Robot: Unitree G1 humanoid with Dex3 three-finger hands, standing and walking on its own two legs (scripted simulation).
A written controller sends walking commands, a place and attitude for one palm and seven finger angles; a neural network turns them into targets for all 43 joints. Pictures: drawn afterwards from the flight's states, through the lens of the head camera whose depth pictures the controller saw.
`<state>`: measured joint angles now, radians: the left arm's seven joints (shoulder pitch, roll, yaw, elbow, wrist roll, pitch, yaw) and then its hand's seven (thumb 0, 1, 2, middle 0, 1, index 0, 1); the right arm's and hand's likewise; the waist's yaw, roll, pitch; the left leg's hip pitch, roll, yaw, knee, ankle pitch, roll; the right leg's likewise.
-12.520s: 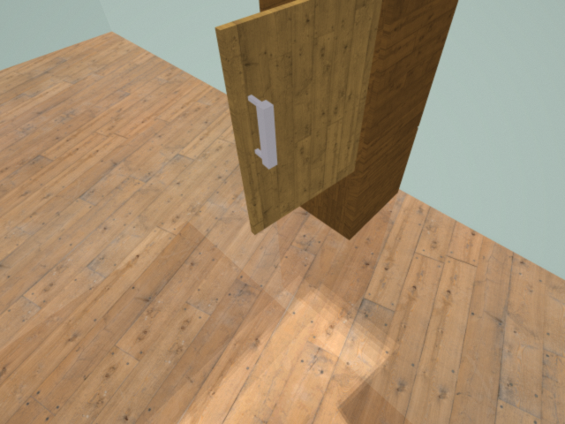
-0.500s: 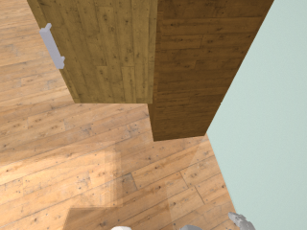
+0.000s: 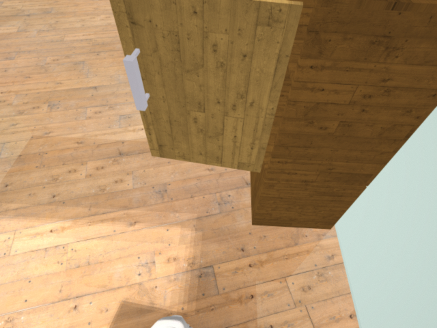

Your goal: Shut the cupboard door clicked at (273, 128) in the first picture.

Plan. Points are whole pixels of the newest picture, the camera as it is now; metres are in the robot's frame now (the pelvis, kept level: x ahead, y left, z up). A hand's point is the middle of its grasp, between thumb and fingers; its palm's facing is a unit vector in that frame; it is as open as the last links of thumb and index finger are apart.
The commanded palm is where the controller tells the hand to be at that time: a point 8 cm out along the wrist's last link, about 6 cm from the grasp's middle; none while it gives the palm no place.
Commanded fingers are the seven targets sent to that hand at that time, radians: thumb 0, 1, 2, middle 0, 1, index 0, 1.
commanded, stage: take the last steps up to it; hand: left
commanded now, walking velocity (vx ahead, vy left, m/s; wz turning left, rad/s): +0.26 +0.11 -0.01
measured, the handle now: (139, 80) +0.69 +0.30 +0.03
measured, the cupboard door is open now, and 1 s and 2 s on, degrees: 83 83 83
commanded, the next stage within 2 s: come to a stop and stand still in 0.36 s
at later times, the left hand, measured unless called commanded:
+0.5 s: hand (140, 265) +0.25 +0.21 -0.16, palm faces -0.04 -0.98 -0.21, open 7.4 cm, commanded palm none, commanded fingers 0.00 0.90 0.90 -0.20 -0.30 -0.20 -0.30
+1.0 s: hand (119, 273) +0.23 +0.26 -0.17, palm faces -0.02 -0.96 -0.28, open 7.4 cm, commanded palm none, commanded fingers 0.00 0.90 0.90 -0.20 -0.30 -0.20 -0.30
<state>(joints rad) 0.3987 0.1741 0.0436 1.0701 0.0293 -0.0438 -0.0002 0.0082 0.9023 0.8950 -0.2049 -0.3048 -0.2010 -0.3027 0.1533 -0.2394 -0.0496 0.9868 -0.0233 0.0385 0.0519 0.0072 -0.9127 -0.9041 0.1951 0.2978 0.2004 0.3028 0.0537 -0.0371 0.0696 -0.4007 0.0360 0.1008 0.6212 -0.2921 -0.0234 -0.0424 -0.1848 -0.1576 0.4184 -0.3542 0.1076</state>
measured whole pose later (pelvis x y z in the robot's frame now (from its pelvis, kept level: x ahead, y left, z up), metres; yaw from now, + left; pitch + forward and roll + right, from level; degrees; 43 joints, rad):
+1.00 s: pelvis +0.18 +0.05 -0.01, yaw -4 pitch +1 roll +1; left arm 0.22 0.21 0.05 1.00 0.01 0.03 0.03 0.01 0.91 0.90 -0.20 -0.30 -0.20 -0.30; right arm 0.14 -0.19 -0.04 1.00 -0.02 0.04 -0.04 0.00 -0.91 -0.90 0.20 0.30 0.21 0.30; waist 0.01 0.01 0.08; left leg -0.34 0.04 0.08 0.59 -0.27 -0.01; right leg -0.21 0.00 -0.04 0.56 -0.35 -0.03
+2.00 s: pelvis +0.17 +0.08 +0.00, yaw -4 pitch -2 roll +0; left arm 0.28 0.15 -0.03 1.09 0.01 -0.02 0.05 0.01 0.91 0.90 -0.20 -0.30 -0.20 -0.30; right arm 0.29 -0.18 0.02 1.07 -0.02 -0.02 -0.03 0.01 -0.93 -0.90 0.20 0.30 0.20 0.30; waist -0.01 0.04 0.03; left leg -0.17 -0.04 0.08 0.50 -0.30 0.06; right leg -0.17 -0.03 -0.02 0.51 -0.32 0.01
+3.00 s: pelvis +0.22 +0.09 -0.01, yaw -4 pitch -1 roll +0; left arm 0.18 0.18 0.01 1.02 0.01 -0.02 0.04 0.01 0.91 0.90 -0.20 -0.30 -0.20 -0.30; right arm 0.28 -0.15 0.00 1.09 -0.01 -0.01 -0.04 0.00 -0.91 -0.90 0.20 0.30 0.21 0.30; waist -0.01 0.02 0.08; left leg -0.11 -0.05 0.09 0.52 -0.39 0.05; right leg -0.26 -0.03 -0.07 0.59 -0.31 -0.02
